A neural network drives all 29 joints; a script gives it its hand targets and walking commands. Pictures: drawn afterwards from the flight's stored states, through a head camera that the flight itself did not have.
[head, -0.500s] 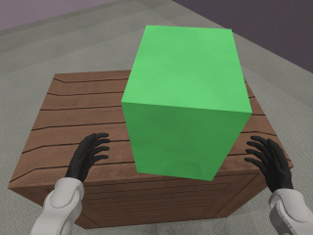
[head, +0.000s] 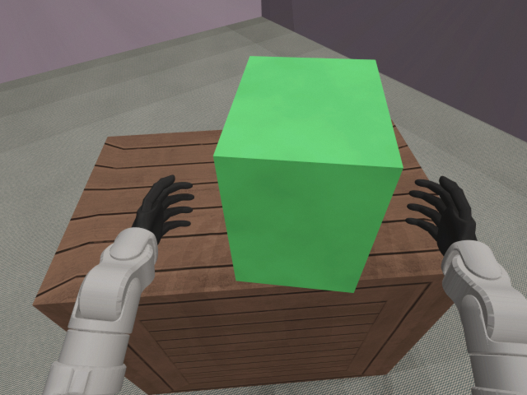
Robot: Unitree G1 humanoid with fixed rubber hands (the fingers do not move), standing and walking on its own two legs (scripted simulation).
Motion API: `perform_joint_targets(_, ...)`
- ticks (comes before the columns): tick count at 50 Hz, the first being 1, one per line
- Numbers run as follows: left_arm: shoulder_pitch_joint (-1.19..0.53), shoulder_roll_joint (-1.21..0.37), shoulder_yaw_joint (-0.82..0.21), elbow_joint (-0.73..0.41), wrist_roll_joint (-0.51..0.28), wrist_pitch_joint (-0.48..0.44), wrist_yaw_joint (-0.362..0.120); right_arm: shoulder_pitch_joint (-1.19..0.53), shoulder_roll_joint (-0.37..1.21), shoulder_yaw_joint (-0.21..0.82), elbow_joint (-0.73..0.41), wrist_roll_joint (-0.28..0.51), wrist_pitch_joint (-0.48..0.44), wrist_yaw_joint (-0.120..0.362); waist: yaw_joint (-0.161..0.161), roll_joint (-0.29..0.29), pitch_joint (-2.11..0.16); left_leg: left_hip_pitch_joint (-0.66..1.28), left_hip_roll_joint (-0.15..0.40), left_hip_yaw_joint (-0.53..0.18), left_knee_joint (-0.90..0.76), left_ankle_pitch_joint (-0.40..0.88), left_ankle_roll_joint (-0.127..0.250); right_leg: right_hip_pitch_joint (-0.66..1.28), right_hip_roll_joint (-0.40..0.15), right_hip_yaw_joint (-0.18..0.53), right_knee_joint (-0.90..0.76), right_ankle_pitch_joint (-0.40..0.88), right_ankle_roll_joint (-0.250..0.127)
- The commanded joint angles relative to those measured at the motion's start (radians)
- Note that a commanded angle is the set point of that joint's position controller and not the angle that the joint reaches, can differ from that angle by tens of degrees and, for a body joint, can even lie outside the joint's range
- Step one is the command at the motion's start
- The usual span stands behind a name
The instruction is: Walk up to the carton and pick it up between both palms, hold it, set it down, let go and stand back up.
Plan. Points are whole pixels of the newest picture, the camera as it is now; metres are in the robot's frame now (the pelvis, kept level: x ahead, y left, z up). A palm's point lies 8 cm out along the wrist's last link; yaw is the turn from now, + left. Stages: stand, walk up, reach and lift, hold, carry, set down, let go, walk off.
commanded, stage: reach and lift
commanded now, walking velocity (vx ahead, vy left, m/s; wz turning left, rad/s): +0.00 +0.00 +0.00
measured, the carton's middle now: (302, 175) +0.45 -0.04 +0.09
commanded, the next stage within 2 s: none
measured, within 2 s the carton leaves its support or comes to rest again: neither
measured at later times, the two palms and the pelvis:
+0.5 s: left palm (151, 173) +0.37 +0.19 +0.17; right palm (453, 180) +0.36 -0.23 +0.16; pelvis +0.00 +0.00 +0.00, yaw +0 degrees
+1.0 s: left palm (152, 114) +0.42 +0.18 +0.24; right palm (458, 129) +0.41 -0.24 +0.21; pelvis +0.01 +0.00 +0.00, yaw +0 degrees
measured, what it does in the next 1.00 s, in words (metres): stands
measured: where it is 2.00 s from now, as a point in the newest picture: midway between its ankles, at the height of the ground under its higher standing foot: outside the picture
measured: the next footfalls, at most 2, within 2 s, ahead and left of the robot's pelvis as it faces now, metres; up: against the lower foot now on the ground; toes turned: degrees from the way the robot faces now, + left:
none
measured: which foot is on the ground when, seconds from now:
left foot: down 0.00-1.00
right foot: down 0.00-1.00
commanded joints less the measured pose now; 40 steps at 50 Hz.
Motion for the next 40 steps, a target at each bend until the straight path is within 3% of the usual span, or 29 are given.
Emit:
perform_joint_targets(1,-0.561,0.177,0.142,-0.234,-0.100,-0.034,0.032,-0.489,-0.273,-0.112,-0.149,0.073,-0.075,-0.028,-0.072,-0.022,-0.392,0.135,0.013,-0.007,-0.177,0.133,-0.035,0.037,0.018,0.044,-0.040,0.163,0.003)
perform_joint_targets(2,-0.642,0.191,0.120,-0.288,-0.112,-0.033,0.042,-0.576,-0.317,-0.139,-0.188,0.079,-0.083,-0.029,-0.070,0.045,-0.430,0.153,0.019,-0.012,-0.169,0.144,-0.050,0.020,0.013,0.052,-0.035,0.181,-0.007)
perform_joint_targets(4,-0.662,0.200,0.134,-0.256,-0.116,-0.021,0.041,-0.588,-0.307,-0.147,-0.135,0.058,-0.093,-0.026,-0.093,0.008,-0.419,0.177,0.009,-0.011,-0.140,0.217,-0.051,-0.001,0.028,0.028,-0.032,0.216,0.002)
perform_joint_targets(6,-0.729,0.239,0.146,-0.215,-0.133,-0.019,0.043,-0.662,-0.330,-0.132,-0.108,0.066,-0.086,-0.023,-0.054,0.000,-0.450,0.154,0.006,-0.007,-0.135,0.189,-0.036,-0.002,0.023,0.040,-0.029,0.199,0.004)
perform_joint_targets(8,-0.698,0.211,0.126,-0.183,-0.115,-0.016,0.044,-0.604,-0.284,-0.078,-0.028,0.104,-0.068,-0.025,-0.080,0.016,-0.387,0.115,0.008,-0.006,-0.157,0.163,-0.033,0.020,0.018,0.052,-0.029,0.199,0.009)
perform_joint_targets(9,-0.720,0.222,0.162,-0.200,-0.120,-0.010,0.050,-0.668,-0.296,-0.103,-0.078,0.095,-0.075,-0.018,-0.057,0.025,-0.440,0.127,0.015,-0.010,-0.156,0.168,-0.038,0.030,0.020,0.050,-0.036,0.211,-0.002)
perform_joint_targets(10,-0.669,0.219,0.149,-0.179,-0.118,0.007,0.047,-0.619,-0.301,-0.082,-0.008,0.114,-0.070,-0.013,-0.078,-0.012,-0.442,0.153,0.012,-0.018,-0.146,0.228,-0.034,0.043,0.018,0.052,-0.041,0.263,0.004)
perform_joint_targets(11,-0.700,0.212,0.141,-0.115,-0.112,0.021,0.040,-0.672,-0.304,-0.056,0.067,0.131,-0.052,-0.011,-0.064,0.010,-0.375,0.142,0.013,-0.015,-0.149,0.223,-0.037,0.014,0.014,0.058,-0.043,0.252,0.010)
perform_joint_targets(13,-0.704,0.226,0.153,-0.021,-0.101,0.034,0.031,-0.701,-0.289,-0.063,0.111,0.109,-0.042,-0.021,-0.078,-0.046,-0.332,0.073,0.016,-0.014,-0.183,0.165,-0.025,0.049,0.017,0.048,-0.055,0.204,0.007)
perform_joint_targets(15,-0.784,0.231,0.146,0.008,-0.091,0.050,0.025,-0.815,-0.329,-0.059,0.129,0.139,-0.031,-0.011,-0.067,-0.015,-0.343,0.045,0.014,-0.026,-0.189,0.121,-0.033,0.067,0.020,0.056,-0.048,0.174,0.009)
perform_joint_targets(16,-0.791,0.224,0.150,0.086,-0.083,0.045,0.025,-0.779,-0.306,-0.056,0.233,0.130,-0.032,-0.011,-0.076,-0.009,-0.293,0.013,0.015,-0.022,-0.186,0.091,-0.026,0.035,0.018,0.058,-0.048,0.139,0.009)
perform_joint_targets(17,-0.843,0.247,0.165,0.106,-0.086,0.048,0.023,-0.878,-0.323,-0.069,0.185,0.121,-0.030,-0.007,-0.054,-0.053,-0.320,0.031,0.012,-0.023,-0.185,0.085,-0.016,0.048,0.011,0.068,-0.050,0.146,0.008)
perform_joint_targets(19,-0.855,0.252,0.144,0.132,-0.103,0.046,0.021,-0.919,-0.330,-0.067,0.186,0.113,-0.041,-0.010,-0.082,-0.077,-0.334,0.033,-0.003,-0.011,-0.169,0.079,-0.011,0.029,0.015,0.052,-0.039,0.156,0.011)
perform_joint_targets(20,-0.920,0.262,0.143,0.154,-0.110,0.040,0.029,-0.987,-0.315,-0.068,0.166,0.122,-0.046,-0.013,-0.054,-0.091,-0.384,0.003,0.009,-0.016,-0.176,0.039,-0.004,0.067,0.009,0.057,-0.040,0.113,0.010)
perform_joint_targets(22,-1.006,0.277,0.098,0.118,-0.130,0.015,0.031,-1.017,-0.364,-0.098,0.173,0.103,-0.065,-0.011,-0.110,-0.062,-0.456,0.051,0.001,-0.021,-0.162,0.063,-0.007,0.035,0.015,0.033,-0.034,0.132,0.011)
perform_joint_targets(23,-0.976,0.265,0.111,0.110,-0.113,-0.005,0.032,-0.969,-0.318,-0.097,0.206,0.097,-0.065,-0.010,-0.095,-0.037,-0.432,0.055,0.003,-0.026,-0.159,0.066,-0.008,0.027,0.011,0.040,-0.037,0.115,0.006)
perform_joint_targets(24,-1.065,0.286,0.109,0.042,-0.137,-0.004,0.048,-1.062,-0.359,-0.119,0.133,0.092,-0.078,0.003,-0.094,-0.073,-0.507,0.070,0.012,-0.021,-0.154,0.105,-0.019,0.015,0.018,0.027,-0.030,0.148,0.009)
perform_joint_targets(25,-1.048,0.287,0.091,0.087,-0.147,-0.019,0.045,-1.027,-0.325,-0.099,0.177,0.086,-0.072,-0.003,-0.106,-0.058,-0.480,0.043,-0.001,-0.015,-0.150,0.084,-0.008,0.024,0.013,0.028,-0.029,0.159,0.008)
perform_joint_targets(27,-1.041,0.293,0.088,0.081,-0.145,-0.011,0.049,-1.014,-0.358,-0.116,0.280,0.095,-0.066,0.005,-0.127,-0.033,-0.431,0.070,0.011,-0.031,-0.154,0.125,-0.035,0.011,0.020,0.015,-0.041,0.198,0.011)
perform_joint_targets(28,-1.081,0.279,0.089,0.093,-0.118,-0.002,0.050,-1.005,-0.357,-0.120,0.320,0.092,-0.063,-0.002,-0.134,0.020,-0.459,0.097,0.015,-0.043,-0.151,0.149,-0.038,0.008,0.022,0.015,-0.039,0.225,0.005)
perform_joint_targets(29,-1.127,0.319,0.087,0.009,-0.136,-0.005,0.056,-1.111,-0.400,-0.121,0.246,0.110,-0.071,0.009,-0.114,-0.002,-0.564,0.133,0.013,-0.040,-0.136,0.187,-0.048,0.021,0.026,0.010,-0.032,0.250,0.012)
perform_joint_targets(31,-1.109,0.293,0.062,0.087,-0.141,-0.001,0.056,-1.076,-0.393,-0.131,0.327,0.096,-0.071,0.002,-0.160,-0.008,-0.558,0.138,0.023,-0.053,-0.132,0.215,-0.052,0.010,0.025,0.005,-0.044,0.297,0.016)
perform_joint_targets(33,-1.126,0.272,0.061,0.235,-0.138,0.022,0.039,-1.116,-0.395,-0.107,0.441,0.101,-0.057,0.005,-0.150,-0.011,-0.442,0.088,0.020,-0.048,-0.143,0.158,-0.048,-0.007,0.027,-0.002,-0.056,0.232,0.003)
perform_joint_targets(35,-1.115,0.286,0.049,0.173,-0.134,0.026,0.036,-1.129,-0.395,-0.072,0.407,0.138,-0.057,0.006,-0.128,-0.016,-0.528,0.124,0.020,-0.039,-0.129,0.238,-0.049,0.026,0.027,0.012,-0.049,0.326,0.006)
perform_joint_targets(36,-1.143,0.268,0.038,0.279,-0.136,0.030,0.033,-1.203,-0.411,-0.102,0.465,0.126,-0.056,0.009,-0.148,-0.007,-0.474,0.103,0.020,-0.046,-0.138,0.198,-0.051,0.000,0.021,0.001,-0.057,0.274,0.002)
perform_joint_targets(37,-1.194,0.291,0.042,0.301,-0.144,0.017,0.033,-1.225,-0.396,-0.092,0.469,0.126,-0.057,0.014,-0.127,-0.012,-0.482,0.090,0.018,-0.048,-0.140,0.162,-0.043,0.000,0.023,0.007,-0.060,0.221,0.001)
perform_joint_targets(38,-1.177,0.300,0.032,0.302,-0.139,0.015,0.036,-1.203,-0.395,-0.074,0.509,0.143,-0.052,0.015,-0.139,0.001,-0.488,0.087,0.024,-0.057,-0.141,0.157,-0.044,0.005,0.018,0.011,-0.063,0.225,-0.007)
perform_joint_targets(39,-1.241,0.314,0.045,0.326,-0.145,0.018,0.035,-1.282,-0.423,-0.079,0.483,0.139,-0.053,0.014,-0.113,-0.039,-0.503,0.064,0.021,-0.047,-0.144,0.173,-0.039,0.018,0.020,0.009,-0.053,0.245,0.011)
perform_joint_targets(40,-1.195,0.285,0.047,0.338,-0.117,0.033,0.039,-1.219,-0.409,-0.087,0.523,0.137,-0.051,0.021,-0.137,-0.018,-0.518,0.091,0.012,-0.050,-0.147,0.185,-0.037,0.021,0.024,0.005,-0.060,0.265,0.004)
